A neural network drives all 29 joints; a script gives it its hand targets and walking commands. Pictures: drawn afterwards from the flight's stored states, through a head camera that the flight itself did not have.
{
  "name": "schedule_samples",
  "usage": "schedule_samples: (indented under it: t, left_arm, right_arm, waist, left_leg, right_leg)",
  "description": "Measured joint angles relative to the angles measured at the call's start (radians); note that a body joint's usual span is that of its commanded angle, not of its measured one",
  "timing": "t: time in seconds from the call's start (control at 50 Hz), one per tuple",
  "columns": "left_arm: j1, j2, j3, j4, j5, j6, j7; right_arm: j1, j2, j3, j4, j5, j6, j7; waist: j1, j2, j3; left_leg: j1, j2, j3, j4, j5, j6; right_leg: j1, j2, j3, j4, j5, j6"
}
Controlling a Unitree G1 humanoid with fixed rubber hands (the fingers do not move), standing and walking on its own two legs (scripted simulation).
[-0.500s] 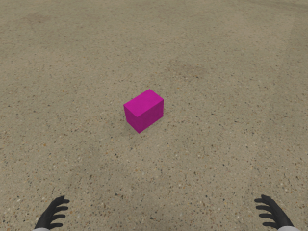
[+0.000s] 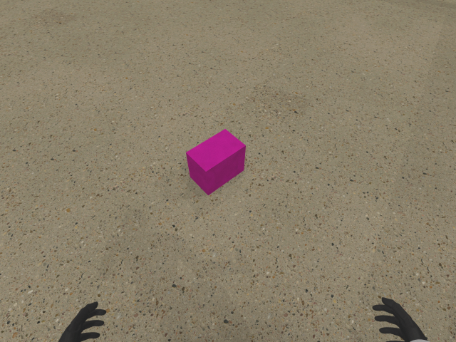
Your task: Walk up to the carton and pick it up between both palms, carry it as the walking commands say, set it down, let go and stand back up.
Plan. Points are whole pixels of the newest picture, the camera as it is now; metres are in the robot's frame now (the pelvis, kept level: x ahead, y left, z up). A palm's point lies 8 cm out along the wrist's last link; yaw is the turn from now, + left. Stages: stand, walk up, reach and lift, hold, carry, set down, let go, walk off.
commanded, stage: stand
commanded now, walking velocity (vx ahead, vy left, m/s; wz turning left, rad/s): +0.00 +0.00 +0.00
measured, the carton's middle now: (216, 161) +1.02 +0.08 -0.66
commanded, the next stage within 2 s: walk up in 1.34 s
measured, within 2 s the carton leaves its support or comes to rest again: neither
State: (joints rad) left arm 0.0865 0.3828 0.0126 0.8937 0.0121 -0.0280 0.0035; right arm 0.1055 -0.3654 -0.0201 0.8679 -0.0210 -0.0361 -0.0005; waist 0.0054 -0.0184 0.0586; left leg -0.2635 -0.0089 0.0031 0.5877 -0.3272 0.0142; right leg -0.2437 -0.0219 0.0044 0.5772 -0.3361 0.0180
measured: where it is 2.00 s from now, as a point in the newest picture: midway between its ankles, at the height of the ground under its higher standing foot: outside the picture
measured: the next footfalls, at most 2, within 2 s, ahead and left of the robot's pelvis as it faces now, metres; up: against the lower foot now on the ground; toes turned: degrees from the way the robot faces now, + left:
left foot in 1.78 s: +0.12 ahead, +0.16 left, +0.00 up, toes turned +6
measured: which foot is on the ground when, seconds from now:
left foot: down 0.00-1.00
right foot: down 0.00-1.00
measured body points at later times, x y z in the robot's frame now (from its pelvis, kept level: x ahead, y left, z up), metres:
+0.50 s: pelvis -0.01 -0.01 +0.01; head +0.01 -0.01 +0.46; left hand +0.11 +0.30 -0.10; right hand +0.11 -0.31 -0.10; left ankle -0.01 +0.11 -0.73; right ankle -0.02 -0.13 -0.73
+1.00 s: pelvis -0.02 -0.01 +0.02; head -0.01 -0.01 +0.47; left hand +0.10 +0.30 -0.10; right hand +0.09 -0.33 -0.10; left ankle -0.01 +0.11 -0.73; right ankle -0.02 -0.13 -0.73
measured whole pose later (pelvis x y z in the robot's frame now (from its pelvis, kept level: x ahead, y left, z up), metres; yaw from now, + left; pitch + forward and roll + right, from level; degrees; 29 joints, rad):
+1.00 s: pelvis -0.02 -0.01 +0.02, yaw +1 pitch -2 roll +0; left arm 0.06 0.39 0.00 1.07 0.01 -0.02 0.00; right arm 0.10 -0.39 -0.02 1.05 -0.02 -0.02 0.00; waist -0.01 -0.01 0.04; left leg -0.13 0.00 -0.01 0.34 -0.17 -0.01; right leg -0.11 -0.01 -0.01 0.35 -0.20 0.00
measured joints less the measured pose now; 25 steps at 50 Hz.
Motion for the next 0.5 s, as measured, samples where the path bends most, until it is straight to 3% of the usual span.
schedule_samples:
  t: [0.5]
  left_arm:
    - [-0.020, 0.003, -0.015, 0.131, 0.000, 0.004, -0.004]
  right_arm:
    - [-0.012, -0.011, 0.005, 0.124, 0.005, 0.004, -0.001]
  waist:
    - [-0.008, 0.012, -0.004]
  left_leg:
    - [0.114, 0.000, -0.004, -0.193, 0.111, -0.010]
  right_leg:
    - [0.104, 0.000, -0.006, -0.170, 0.098, -0.005]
